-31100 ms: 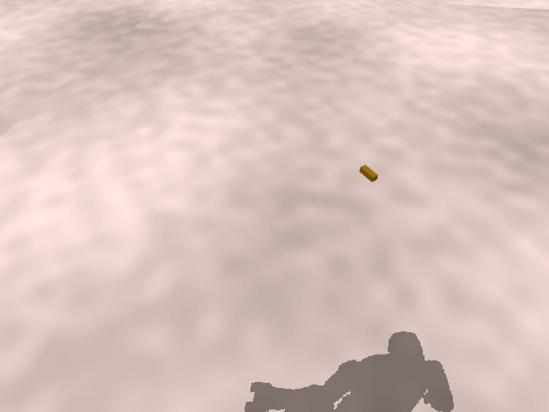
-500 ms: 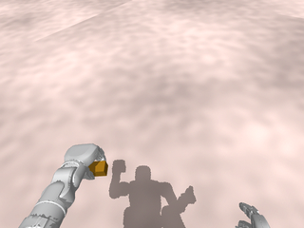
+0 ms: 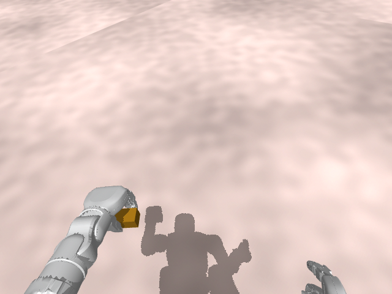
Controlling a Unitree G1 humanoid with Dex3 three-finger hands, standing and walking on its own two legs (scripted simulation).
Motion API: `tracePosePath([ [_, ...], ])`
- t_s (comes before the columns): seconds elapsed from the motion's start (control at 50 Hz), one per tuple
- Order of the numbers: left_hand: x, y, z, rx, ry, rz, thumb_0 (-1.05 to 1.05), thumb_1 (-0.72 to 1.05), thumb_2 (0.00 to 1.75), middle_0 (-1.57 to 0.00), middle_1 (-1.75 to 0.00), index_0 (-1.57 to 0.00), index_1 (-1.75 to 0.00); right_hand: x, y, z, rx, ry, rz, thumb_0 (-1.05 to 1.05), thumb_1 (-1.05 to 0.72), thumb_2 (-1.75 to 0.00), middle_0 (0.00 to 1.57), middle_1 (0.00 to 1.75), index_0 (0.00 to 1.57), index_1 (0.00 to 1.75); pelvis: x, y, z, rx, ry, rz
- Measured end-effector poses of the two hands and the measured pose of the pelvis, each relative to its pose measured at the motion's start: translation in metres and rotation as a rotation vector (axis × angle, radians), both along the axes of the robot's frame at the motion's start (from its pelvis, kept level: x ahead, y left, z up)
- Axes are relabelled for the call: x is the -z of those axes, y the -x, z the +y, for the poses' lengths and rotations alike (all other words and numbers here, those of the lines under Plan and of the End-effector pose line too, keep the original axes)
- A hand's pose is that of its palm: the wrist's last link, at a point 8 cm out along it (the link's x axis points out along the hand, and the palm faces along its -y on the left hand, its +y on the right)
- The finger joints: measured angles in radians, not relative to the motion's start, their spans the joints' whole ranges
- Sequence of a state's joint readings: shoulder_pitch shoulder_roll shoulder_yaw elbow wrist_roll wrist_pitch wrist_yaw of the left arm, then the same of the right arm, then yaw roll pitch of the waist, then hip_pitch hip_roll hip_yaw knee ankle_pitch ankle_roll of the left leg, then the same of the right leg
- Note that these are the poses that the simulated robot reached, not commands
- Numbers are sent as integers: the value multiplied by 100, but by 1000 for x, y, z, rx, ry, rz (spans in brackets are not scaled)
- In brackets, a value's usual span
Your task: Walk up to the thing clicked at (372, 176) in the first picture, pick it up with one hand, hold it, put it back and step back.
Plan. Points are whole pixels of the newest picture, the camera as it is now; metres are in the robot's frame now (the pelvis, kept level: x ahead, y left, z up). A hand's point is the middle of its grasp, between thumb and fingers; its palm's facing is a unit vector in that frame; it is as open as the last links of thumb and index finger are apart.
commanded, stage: hold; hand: left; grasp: from above
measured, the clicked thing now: (117, 218) +0.31 +0.22 -0.06
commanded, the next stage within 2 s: crouch in 0.16 s
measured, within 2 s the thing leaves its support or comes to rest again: neither
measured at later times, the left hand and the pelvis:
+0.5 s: hand (116, 223) +0.30 +0.22 -0.05, palm faces -0.44 -0.04 -0.90, open 6.5 cm; pelvis +0.01 +0.00 +0.00, yaw +0 degrees
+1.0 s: hand (138, 235) +0.35 +0.23 -0.26, palm faces -0.40 +0.04 -0.92, open 6.5 cm; pelvis -0.03 +0.01 -0.15, yaw +1 degrees
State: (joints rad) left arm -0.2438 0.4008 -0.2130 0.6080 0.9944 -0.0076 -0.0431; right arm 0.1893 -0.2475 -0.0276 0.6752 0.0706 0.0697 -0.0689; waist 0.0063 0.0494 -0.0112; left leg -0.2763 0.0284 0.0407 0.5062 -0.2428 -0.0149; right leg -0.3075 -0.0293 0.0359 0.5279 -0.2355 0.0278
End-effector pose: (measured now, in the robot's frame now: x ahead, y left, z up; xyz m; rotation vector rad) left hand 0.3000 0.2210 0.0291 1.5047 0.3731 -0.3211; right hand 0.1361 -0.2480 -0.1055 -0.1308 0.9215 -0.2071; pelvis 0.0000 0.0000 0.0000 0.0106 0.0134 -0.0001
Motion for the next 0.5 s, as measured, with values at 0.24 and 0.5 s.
tracePosePath([
  [0.24,4,0,-2,6,7,11,-1,50,8,-102,-14,-104,-12,0,-1,-1,8,1,7,1,-91,-90,20,30,20,30,-1,-3,0,3,0,5],
  [0.5,24,-2,1,-2,-1,12,-1,50,6,-103,-12,-105,-10,3,-3,-3,3,8,33,1,-91,-90,20,30,20,30,1,-6,-1,-7,1,28],
])
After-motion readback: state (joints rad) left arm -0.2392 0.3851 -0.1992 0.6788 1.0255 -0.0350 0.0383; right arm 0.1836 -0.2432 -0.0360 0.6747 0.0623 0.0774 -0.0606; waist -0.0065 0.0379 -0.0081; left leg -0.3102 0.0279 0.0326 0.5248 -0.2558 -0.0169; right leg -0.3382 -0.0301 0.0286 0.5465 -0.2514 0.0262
